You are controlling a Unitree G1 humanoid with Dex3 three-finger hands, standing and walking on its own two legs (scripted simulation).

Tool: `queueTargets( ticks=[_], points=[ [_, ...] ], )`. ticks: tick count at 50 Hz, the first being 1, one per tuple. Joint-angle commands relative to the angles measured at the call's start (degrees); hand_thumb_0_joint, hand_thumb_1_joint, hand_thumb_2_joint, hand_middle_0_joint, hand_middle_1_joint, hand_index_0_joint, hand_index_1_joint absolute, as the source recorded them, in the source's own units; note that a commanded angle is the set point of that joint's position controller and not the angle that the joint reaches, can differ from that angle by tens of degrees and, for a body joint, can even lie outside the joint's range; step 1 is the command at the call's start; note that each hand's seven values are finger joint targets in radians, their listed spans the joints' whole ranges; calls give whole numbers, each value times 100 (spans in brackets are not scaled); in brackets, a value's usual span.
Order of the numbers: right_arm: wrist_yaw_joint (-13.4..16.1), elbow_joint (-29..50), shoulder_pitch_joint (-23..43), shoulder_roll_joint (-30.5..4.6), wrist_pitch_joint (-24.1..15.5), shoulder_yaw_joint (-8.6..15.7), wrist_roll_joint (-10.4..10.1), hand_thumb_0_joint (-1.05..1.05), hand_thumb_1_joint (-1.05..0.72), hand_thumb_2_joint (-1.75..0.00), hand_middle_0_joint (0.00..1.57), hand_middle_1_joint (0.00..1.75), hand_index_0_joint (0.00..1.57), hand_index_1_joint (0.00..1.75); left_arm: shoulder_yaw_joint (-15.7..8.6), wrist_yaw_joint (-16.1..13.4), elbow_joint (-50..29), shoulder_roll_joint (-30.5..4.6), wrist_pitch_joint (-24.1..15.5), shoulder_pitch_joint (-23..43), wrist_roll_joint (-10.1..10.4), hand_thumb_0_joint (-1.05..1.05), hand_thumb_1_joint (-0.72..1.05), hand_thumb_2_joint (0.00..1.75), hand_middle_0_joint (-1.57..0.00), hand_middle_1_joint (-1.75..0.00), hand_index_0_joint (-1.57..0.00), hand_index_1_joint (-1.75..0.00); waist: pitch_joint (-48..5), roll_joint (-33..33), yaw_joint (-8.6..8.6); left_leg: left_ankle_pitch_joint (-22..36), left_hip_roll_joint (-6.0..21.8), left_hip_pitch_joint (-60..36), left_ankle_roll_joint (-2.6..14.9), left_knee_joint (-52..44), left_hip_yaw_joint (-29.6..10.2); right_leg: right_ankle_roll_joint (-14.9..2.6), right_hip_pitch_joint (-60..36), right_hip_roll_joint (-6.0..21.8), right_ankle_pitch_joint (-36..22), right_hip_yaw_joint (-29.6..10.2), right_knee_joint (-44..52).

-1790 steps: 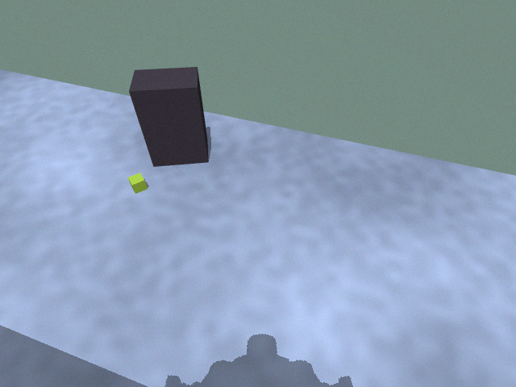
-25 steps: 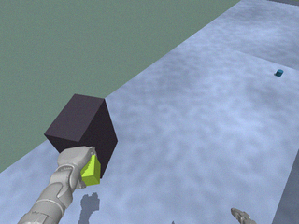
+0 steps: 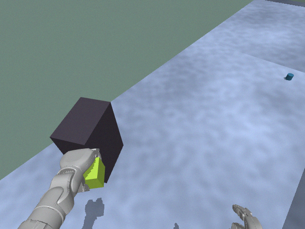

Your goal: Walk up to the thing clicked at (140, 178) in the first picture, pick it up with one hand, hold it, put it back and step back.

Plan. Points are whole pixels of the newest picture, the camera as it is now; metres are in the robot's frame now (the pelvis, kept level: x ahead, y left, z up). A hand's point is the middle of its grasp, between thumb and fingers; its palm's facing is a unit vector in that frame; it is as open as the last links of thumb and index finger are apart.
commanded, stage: hold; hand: left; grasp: from above
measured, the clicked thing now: (90, 173) +0.30 +0.21 -0.06
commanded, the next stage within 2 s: crouch in 0.52 s
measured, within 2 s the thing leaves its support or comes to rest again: neither
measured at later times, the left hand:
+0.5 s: hand (83, 170) +0.30 +0.22 -0.04, palm faces -0.43 -0.09 -0.90, open 10.2 cm
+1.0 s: hand (91, 183) +0.30 +0.23 -0.13, palm faces -0.47 -0.06 -0.88, open 10.1 cm
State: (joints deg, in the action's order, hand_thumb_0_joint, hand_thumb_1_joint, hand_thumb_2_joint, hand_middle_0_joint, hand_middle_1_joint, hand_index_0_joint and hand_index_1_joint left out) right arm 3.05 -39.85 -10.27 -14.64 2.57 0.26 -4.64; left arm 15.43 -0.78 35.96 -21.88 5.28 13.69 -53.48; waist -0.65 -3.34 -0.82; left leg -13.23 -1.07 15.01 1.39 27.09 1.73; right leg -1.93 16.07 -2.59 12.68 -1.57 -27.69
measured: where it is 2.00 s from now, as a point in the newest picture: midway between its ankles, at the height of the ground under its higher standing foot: outside the picture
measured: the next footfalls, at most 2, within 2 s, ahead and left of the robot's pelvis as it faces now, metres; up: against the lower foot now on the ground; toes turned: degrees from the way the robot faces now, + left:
none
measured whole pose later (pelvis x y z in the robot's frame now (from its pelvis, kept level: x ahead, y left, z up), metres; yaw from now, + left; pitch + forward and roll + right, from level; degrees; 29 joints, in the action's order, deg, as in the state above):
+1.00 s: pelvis -0.01 +0.00 -0.03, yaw +1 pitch +11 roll +0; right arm 0.5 -41.3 -11.4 -14.6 1.2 1.5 -2.3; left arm 13.8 -14.3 60.0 -18.8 4.2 25.6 -58.1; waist -2.8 0.0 2.1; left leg -18.8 -1.0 35.0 1.2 43.1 0.3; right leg -2.2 34.9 -2.7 18.0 0.5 -42.3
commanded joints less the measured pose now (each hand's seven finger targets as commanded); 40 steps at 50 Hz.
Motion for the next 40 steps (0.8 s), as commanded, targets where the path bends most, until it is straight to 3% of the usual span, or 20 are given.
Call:
queueTargets(
  ticks=[1, 4, 5, 10, 14, 16, 17, 19, 21, 24, 25, 29, 30, 31, 32, 34, 39, 40],
  points=[
    [44, 769, 468, -698, -253, 251, -15, 0, -89, -90, 20, 30, 20, 30, -548, -272, -882, -1025, 68, 1804, -83, 0, 34, 81, -71, -83, -73, -81, -1219, 404, 62, 777, -19, -501, 29, -341, -60, 87, -371, 73, -633, -102, 502],
    [38, 743, 458, -694, -233, 258, -6, 0, -89, -90, 20, 30, 20, 30, -634, -284, -817, -1141, 59, 1886, -109, 0, 32, 81, -70, -83, -72, -81, -1302, 364, 25, 865, -34, -538, 37, -310, -47, 98, -453, 95, -737, -109, 504],
    [36, 730, 453, -689, -236, 254, -3, 0, -89, -90, 20, 30, 20, 30, -523, -286, -876, -1047, 54, 2023, -111, 0, 34, 82, -71, -84, -73, -82, -1335, 358, 78, 909, -35, -553, 35, -307, -47, 97, -417, 91, -793, -117, 484],
    [38, 685, 393, -690, -233, 296, -1, 0, -89, -90, 20, 30, 20, 30, -667, -326, -945, -1167, 15, 2015, -137, 0, 33, 79, -70, -83, -73, -80, -1635, 111, 24, 1170, -35, -689, 10, -269, -35, 72, -556, 84, -1026, -110, 413],
    [43, 655, 364, -700, -212, 306, 4, 0, -89, -90, 20, 30, 20, 30, -696, -366, -724, -1172, 31, 1897, -162, 0, 36, 81, -73, -83, -76, -80, -1478, 171, 32, 1251, -13, -628, -3, -290, -67, 54, -539, 59, -1095, -72, 415],
    [34, 668, 336, -711, -209, 337, 8, 0, -89, -90, 20, 30, 20, 30, -580, -356, -774, -1037, 27, 1997, -147, 0, 33, 81, -72, -82, -74, -79, -1458, 249, 82, 1248, -10, -661, 7, -289, -70, 59, -500, 56, -1098, -72, 441],
    [40, 664, 352, -715, -209, 335, 3, 0, -89, -90, 20, 30, 20, 30, -673, -360, -837, -1166, 16, 2029, -137, 0, 34, 81, -71, -84, -74, -81, -1475, 231, 9, 1217, -9, -638, 4, -295, -72, 60, -536, 61, -1055, -60, 455],
    [27, 698, 379, -695, -214, 331, -5, 0, -89, -90, 20, 30, 20, 30, -467, -285, -737, -933, 18, 1817, -90, 0, 34, 81, -71, -84, -74, -81, -1377, 336, 62, 1154, -23, -607, 20, -295, -62, 74, -533, 79, -1025, -71, 488],
    [36, 672, 313, -729, -221, 353, -5, 0, -89, -90, 20, 30, 20, 30, -619, -275, -812, -1103, -3, 1855, -77, 0, 32, 79, -70, -83, -72, -80, -1521, 252, 29, 1345, -17, -658, 12, -255, -48, 70, -589, 77, -1207, -81, 441],
    [33, 722, 323, -733, -202, 356, -5, 0, -89, -90, 20, 30, 20, 30, -666, -274, -793, -1136, -4, 1762, -100, 0, 34, 82, -73, -81, -75, -79, -1477, 310, 5, 1454, -15, -681, 20, -255, -56, 76, -648, 79, -1336, -60, 458],
    [33, 725, 319, -718, -196, 352, -15, 0, -89, -90, 20, 30, 20, 30, -540, -264, -705, -973, -2, 1631, -94, 0, 36, 82, -74, -82, -76, -80, -1415, 450, 45, 1467, -22, -640, 31, -244, -60, 90, -625, 79, -1387, -61, 438],
    [24, 729, 317, -731, -170, 356, 4, 0, -90, -90, 20, 30, 20, 30, -658, -317, -741, -1144, -29, 1891, -159, 0, 37, 83, -76, -81, -78, -80, -1380, 400, 44, 1284, -49, -612, 33, -263, -48, 102, -596, 111, -1246, -81, 499],
    [19, 718, 298, -722, -171, 346, 16, 0, -89, -90, 20, 30, 20, 30, -602, -338, -963, -1118, -46, 2087, -167, 0, 38, 81, -74, -83, -77, -81, -1472, 274, 59, 1293, -56, -649, 30, -250, -41, 94, -579, 120, -1257, -94, 485],
    [20, 712, 285, -732, -167, 339, 15, 0, -91, -91, 20, 30, 20, 30, -693, -377, -753, -1183, -25, 2049, -190, 0, 46, 77, -82, -91, -85, -86, -1397, 255, 56, 1258, -45, -624, 19, -268, -53, 81, -562, 102, -1178, -79, 487],
    [9, 715, 289, -726, -170, 342, 20, 0, -86, -89, 20, 30, 20, 30, -628, -408, -744, -1064, -23, 1956, -197, 0, 48, 72, -76, -84, -82, -78, -1360, 243, 67, 1231, -41, -616, 10, -283, -58, 65, -527, 96, -1132, -72, 474],
    [2, 686, 243, -740, -162, 362, 21, 0, -87, -89, 20, 30, 20, 30, -609, -500, -601, -1007, -8, 1957, -251, 0, 44, 86, -79, -84, -82, -81, -1353, 199, 94, 1243, -17, -632, -10, -287, -69, 41, -444, 71, -1102, -56, 435],
    [-64, 582, 72, -730, -157, 384, 67, 0, -88, -89, 20, 30, 20, 30, -437, -902, 227, -612, 60, 1794, -305, 0, 43, 86, -78, -86, -81, -83, -1008, 530, 170, 997, -31, -241, -14, -149, -77, 58, -170, 69, -878, -13, 357],
    [-81, 571, 20, -761, -155, 404, 66, 0, -88, -90, 20, 30, 20, 30, -407, -1009, 387, -555, 66, 1869, -308, 0, 41, 87, -78, -85, -80, -83, -953, 585, 260, 901, -38, -172, -7, -91, -64, 61, -47, 76, -816, -21, 321]
  ],
)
